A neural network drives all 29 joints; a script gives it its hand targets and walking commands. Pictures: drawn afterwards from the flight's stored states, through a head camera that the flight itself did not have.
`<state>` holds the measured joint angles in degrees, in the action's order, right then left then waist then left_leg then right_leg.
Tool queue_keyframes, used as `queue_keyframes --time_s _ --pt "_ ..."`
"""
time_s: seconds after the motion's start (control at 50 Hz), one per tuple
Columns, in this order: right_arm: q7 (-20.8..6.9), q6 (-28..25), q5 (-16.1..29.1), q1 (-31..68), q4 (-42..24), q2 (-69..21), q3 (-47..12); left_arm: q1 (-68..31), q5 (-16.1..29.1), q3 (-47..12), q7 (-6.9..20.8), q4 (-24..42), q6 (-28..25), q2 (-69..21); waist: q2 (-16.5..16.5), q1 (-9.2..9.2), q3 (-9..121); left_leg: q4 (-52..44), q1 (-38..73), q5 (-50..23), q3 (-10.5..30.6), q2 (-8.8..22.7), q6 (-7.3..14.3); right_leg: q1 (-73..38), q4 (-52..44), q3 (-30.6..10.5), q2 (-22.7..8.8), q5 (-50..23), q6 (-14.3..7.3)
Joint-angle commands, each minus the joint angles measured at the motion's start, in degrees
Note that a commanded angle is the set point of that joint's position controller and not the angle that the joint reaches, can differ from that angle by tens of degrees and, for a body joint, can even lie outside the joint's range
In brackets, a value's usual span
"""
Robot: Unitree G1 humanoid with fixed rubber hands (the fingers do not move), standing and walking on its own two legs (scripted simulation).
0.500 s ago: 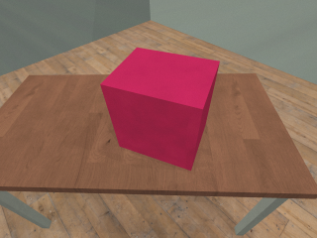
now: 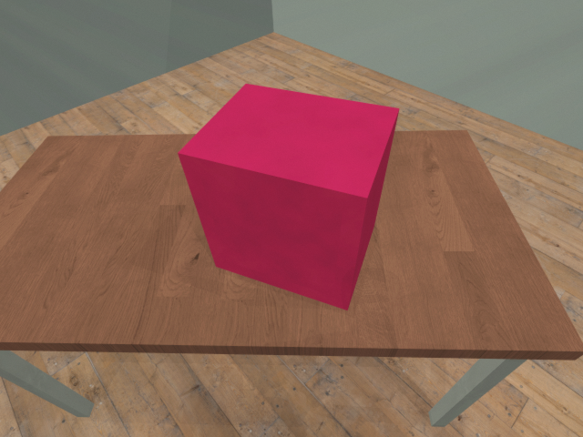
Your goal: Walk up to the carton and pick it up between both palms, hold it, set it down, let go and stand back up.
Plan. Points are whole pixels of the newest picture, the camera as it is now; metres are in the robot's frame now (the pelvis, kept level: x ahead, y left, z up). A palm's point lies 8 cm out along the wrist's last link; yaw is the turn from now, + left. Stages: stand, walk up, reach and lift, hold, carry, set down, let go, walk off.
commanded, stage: stand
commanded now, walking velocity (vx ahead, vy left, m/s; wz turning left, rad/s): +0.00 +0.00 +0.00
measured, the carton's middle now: (296, 197) +0.51 +0.02 +0.03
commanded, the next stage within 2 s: none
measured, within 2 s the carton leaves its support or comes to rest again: neither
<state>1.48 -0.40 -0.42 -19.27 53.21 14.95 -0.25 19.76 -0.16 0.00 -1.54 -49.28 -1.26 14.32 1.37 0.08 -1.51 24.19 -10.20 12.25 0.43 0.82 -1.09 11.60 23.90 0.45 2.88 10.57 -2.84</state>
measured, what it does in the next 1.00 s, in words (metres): stands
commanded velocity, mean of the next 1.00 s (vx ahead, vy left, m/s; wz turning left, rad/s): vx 0.00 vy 0.00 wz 0.00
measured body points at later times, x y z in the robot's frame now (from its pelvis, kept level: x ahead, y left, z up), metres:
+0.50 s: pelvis +0.01 +0.01 +0.00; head +0.02 +0.00 +0.45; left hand +0.04 +0.26 -0.14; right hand +0.01 -0.25 -0.15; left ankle +0.01 +0.13 -0.74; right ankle +0.03 -0.09 -0.74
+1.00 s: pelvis +0.01 +0.01 +0.00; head +0.01 +0.01 +0.45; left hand +0.04 +0.27 -0.14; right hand +0.02 -0.24 -0.15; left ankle +0.01 +0.13 -0.74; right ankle +0.03 -0.09 -0.74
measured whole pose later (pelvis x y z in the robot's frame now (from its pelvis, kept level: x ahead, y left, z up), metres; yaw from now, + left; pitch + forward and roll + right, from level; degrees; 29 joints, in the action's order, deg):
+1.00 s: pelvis +0.01 +0.01 +0.00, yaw -1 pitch -2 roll +0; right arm 2.4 -0.3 -0.1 -18.5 56.2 13.2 -0.5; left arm 18.5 -0.1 0.0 -2.3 -55.0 -0.9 12.5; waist 0.9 0.2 -2.0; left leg 23.1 -8.7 12.8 -0.8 0.2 -0.1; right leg 10.8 23.4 -1.6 2.3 10.8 -1.6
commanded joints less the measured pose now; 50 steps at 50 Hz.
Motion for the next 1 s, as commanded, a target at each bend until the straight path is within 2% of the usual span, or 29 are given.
queue_keyframes --time_s 0.0,0.08,0.5,0.54,0.66,0.76,0.98 --pt "0.30 -0.49 0.02 -2.69 -1.58 6.57 1.44 2.22 -0.06 2.06 -0.33 2.39 -0.64 7.71 -1.46 0.10 -2.50 -3.83 -1.17 0.73 5.28 4.56 1.14 2.56 -6.16 -8.54 -8.02 2.21 1.00" --pt "0.24 -0.49 -0.12 -4.41 -0.94 5.75 1.19 2.18 0.34 1.87 -0.45 1.59 -0.47 7.39 -2.26 -0.30 -2.81 -3.74 -1.42 2.27 4.90 4.30 1.34 3.78 -8.12 -9.92 -8.44 7.85 1.45" --pt "0.81 -0.70 0.26 -5.60 0.71 4.78 0.73 2.89 0.27 0.91 -0.80 -2.39 -0.31 5.32 -0.96 0.11 -2.08 -4.50 -1.48 -2.55 5.10 5.12 1.66 0.13 -4.81 -8.10 -7.85 -2.54 1.61" --pt "0.90 -0.73 0.13 -4.64 0.52 5.07 0.83 2.32 -0.05 1.28 -0.83 -2.00 -0.39 5.66 -0.31 0.34 -2.10 -4.41 -0.84 -4.03 5.02 5.07 1.24 0.17 -3.97 -7.60 -7.60 -5.48 1.63" --pt "1.09 -0.56 0.14 -3.68 0.70 4.77 0.89 2.04 0.05 1.36 -0.93 -2.73 -0.37 5.05 -0.42 0.38 -1.21 -4.18 0.52 -4.77 4.59 5.12 1.39 0.05 -3.65 -7.80 -7.72 -7.10 1.69" --pt "1.17 -0.45 0.26 -3.40 0.94 4.62 0.94 1.78 0.08 1.40 -0.99 -3.22 -0.20 5.29 -1.61 0.02 -2.03 -4.63 0.37 -3.71 4.58 5.11 1.30 0.40 -3.87 -7.75 -7.58 -6.08 1.85" --pt "1.14 -0.31 0.27 -2.67 1.78 4.43 1.04 1.97 0.08 1.48 -1.02 -4.00 -0.18 4.83 -1.21 0.27 -2.84 -5.32 0.12 -0.08 4.23 4.88 1.32 1.29 -5.12 -8.41 -7.37 -1.66 1.94"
